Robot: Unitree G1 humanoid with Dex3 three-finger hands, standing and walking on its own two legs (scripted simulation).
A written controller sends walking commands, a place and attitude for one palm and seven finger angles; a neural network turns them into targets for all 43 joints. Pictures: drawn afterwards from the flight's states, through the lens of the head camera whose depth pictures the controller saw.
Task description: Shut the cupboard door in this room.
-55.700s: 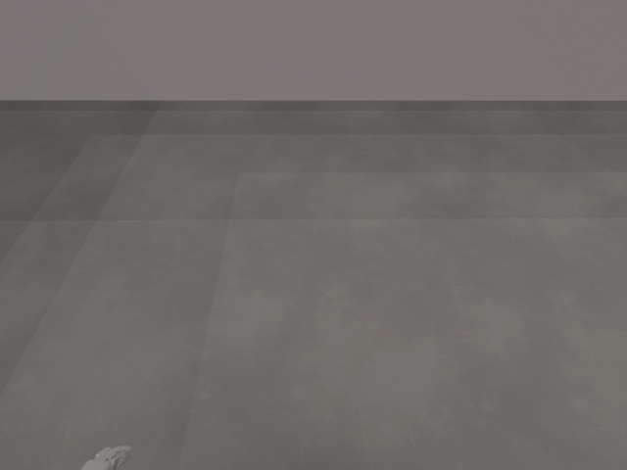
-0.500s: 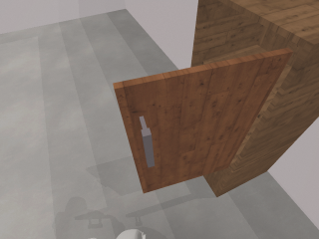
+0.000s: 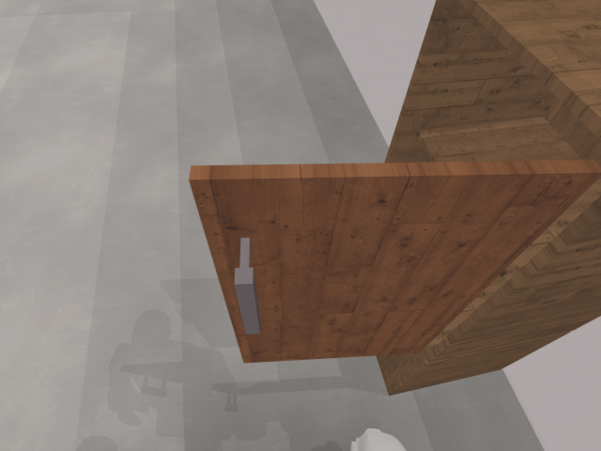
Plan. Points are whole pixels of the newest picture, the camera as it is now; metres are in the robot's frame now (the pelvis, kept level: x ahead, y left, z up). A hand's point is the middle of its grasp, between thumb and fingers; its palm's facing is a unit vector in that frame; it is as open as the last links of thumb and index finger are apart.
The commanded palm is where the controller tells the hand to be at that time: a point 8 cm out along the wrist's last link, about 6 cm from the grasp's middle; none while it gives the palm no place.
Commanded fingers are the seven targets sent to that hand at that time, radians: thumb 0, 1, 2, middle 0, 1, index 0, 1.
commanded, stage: shuffle to correct the standing spot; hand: left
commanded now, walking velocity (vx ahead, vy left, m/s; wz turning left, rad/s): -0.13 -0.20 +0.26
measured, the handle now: (249, 290) +0.29 +0.09 +0.05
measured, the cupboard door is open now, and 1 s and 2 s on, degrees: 82 82 82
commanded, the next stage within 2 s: come to a stop and stand still in 0.52 s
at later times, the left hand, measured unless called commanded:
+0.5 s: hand out of the picture -0.02 +0.06 -0.20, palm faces +0.16 -0.98 -0.15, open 7.4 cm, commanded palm none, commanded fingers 0.00 0.90 0.90 -0.20 -0.30 -0.20 -0.30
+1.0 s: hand out of the picture -0.16 -0.05 -0.17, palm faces +0.19 -0.96 -0.20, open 7.4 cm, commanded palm none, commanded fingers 0.00 0.90 0.90 -0.20 -0.30 -0.20 -0.30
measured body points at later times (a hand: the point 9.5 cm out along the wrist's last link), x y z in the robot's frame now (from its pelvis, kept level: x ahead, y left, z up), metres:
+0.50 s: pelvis -0.07 -0.13 -0.02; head -0.04 -0.09 +0.43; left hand -0.02 +0.11 -0.18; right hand +0.02 -0.35 -0.16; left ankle -0.12 -0.05 -0.74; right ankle +0.02 -0.20 -0.72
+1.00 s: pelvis -0.13 -0.21 +0.00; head -0.12 -0.23 +0.45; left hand -0.17 +0.00 -0.15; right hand -0.05 -0.46 -0.16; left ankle -0.15 -0.09 -0.67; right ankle -0.14 -0.37 -0.74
